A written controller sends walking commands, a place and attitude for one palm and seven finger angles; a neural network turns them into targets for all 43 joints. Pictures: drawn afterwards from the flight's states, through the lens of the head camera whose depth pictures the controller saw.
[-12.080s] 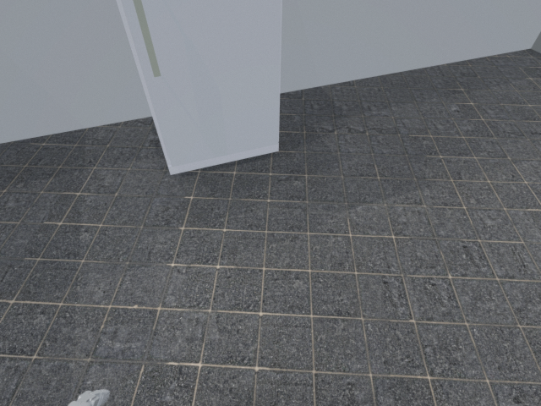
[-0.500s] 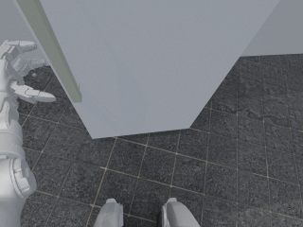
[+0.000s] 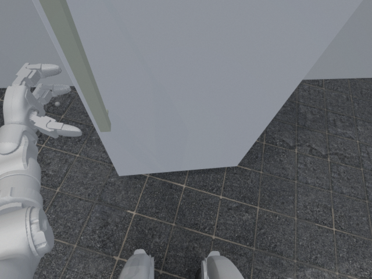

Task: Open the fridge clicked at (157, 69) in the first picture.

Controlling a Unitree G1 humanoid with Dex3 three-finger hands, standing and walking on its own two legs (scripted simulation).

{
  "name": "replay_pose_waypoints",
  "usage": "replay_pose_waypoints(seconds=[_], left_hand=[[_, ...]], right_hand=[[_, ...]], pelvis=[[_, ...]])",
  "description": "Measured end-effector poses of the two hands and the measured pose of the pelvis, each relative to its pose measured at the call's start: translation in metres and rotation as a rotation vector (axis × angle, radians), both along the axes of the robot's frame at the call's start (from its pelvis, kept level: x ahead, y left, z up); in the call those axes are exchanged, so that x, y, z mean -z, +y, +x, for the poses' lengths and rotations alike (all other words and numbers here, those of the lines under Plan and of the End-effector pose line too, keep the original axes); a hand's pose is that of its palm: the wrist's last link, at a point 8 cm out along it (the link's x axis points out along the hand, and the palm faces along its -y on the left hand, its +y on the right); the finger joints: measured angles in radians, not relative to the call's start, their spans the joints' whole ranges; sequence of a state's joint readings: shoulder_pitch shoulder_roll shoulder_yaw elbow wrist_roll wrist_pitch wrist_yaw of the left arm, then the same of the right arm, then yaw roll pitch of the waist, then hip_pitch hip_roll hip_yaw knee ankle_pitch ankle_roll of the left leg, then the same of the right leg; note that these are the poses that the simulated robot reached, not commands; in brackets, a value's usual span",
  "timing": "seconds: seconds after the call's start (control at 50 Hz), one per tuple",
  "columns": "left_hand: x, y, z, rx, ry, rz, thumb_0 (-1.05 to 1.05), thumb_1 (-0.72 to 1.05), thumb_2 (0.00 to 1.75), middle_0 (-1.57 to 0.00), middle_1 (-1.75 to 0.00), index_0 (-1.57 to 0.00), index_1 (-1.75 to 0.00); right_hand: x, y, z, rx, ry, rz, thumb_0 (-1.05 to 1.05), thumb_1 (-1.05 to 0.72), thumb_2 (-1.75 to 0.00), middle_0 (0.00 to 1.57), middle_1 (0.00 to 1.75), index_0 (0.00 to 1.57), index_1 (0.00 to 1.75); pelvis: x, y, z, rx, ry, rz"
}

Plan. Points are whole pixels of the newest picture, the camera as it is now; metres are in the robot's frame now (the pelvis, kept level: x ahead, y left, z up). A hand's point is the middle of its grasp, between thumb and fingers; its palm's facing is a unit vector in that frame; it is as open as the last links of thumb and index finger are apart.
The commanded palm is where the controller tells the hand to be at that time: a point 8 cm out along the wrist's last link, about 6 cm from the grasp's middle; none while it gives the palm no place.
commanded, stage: move the hooked fingers beside the handle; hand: left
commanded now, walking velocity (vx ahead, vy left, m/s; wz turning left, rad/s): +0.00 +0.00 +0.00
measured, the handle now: (77, 46) +0.52 +0.21 +0.16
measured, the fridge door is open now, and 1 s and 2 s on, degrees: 0 0 0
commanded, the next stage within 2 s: feel for the door with the fingertips in 0.18 s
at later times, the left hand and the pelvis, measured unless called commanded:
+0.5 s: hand (68, 105) +0.45 +0.24 +0.07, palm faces +0.09 -1.00 +0.00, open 14.0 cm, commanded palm +0.42 +0.27 +0.07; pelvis +0.00 -0.01 +0.00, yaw +0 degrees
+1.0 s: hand (78, 95) +0.47 +0.22 +0.08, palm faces +0.11 -0.99 -0.01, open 14.0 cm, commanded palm +0.44 +0.26 +0.07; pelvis -0.01 -0.02 +0.00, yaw +0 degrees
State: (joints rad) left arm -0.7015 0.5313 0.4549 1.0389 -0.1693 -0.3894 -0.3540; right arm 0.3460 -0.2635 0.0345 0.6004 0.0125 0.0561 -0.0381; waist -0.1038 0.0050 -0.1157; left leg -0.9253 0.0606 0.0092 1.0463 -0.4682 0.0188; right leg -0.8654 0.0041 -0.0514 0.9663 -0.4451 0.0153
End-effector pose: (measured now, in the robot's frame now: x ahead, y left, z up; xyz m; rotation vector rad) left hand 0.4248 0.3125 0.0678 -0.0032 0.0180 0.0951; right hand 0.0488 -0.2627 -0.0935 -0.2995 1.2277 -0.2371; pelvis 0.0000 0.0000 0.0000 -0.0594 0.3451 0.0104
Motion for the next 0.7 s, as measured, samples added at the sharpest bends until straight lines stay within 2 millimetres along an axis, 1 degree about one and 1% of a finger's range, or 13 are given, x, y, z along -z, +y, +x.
replay_pose_waypoints(seconds=[0.12, 0.2, 0.28, 0.36, 0.46, 0.7], left_hand=[[0.0, 0.002, 0.0, -0.019, -0.01, 0.01, -0.01, -0.5, 0.3, -0.3, -1.2, -0.3, -1.2], [-0.005, 0.002, -0.001, -0.014, -0.026, 0.013, -0.01, -0.5, 0.3, -0.3, -1.2, -0.3, -1.2], [-0.005, -0.001, -0.003, 0.001, -0.011, 0.014, -0.01, -0.5, 0.3, -0.3, -1.2, -0.3, -1.2], [-0.005, -0.007, -0.005, 0.001, -0.015, 0.008, -0.01, -0.5, 0.3, -0.3, -1.2, -0.3, -1.2], [-0.004, -0.019, -0.006, 0.004, -0.02, 0.003, -0.01, -0.5, 0.3, -0.3, -1.2, -0.3, -1.2], [-0.003, -0.041, -0.002, -0.004, -0.016, 0.01, -0.01, -0.5, 0.3, -0.3, -1.2, -0.3, -1.2]], right_hand=[[0.001, -0.001, 0.005, -0.007, -0.019, -0.001, 0.01, -0.9, -0.9, 0.21, 0.3, 0.2, 0.3], [0.001, -0.001, 0.003, -0.002, -0.013, 0.003, 0.01, -0.9, -0.9, 0.21, 0.3, 0.2, 0.3], [0.002, -0.002, -0.002, 0.002, 0.001, 0.009, 0.01, -0.9, -0.9, 0.21, 0.3, 0.2, 0.3], [0.002, -0.004, -0.007, 0.007, 0.009, 0.011, 0.01, -0.9, -0.9, 0.21, 0.3, 0.2, 0.3], [0.003, -0.006, -0.011, 0.01, 0.01, 0.014, 0.01, -0.9, -0.9, 0.21, 0.3, 0.2, 0.3], [0.005, -0.009, -0.013, 0.016, -0.008, 0.025, 0.01, -0.9, -0.9, 0.21, 0.3, 0.2, 0.3]], pelvis=[[0.002, -0.001, -0.001, 0.001, 0.0, 0.001], [0.001, -0.002, -0.001, 0.002, -0.002, 0.0], [0.0, -0.004, -0.002, -0.001, -0.007, 0.001], [0.0, -0.005, -0.002, -0.001, -0.009, 0.004], [0.0, -0.007, -0.004, -0.003, -0.014, 0.006], [0.001, -0.012, -0.008, -0.001, -0.021, 0.013]])
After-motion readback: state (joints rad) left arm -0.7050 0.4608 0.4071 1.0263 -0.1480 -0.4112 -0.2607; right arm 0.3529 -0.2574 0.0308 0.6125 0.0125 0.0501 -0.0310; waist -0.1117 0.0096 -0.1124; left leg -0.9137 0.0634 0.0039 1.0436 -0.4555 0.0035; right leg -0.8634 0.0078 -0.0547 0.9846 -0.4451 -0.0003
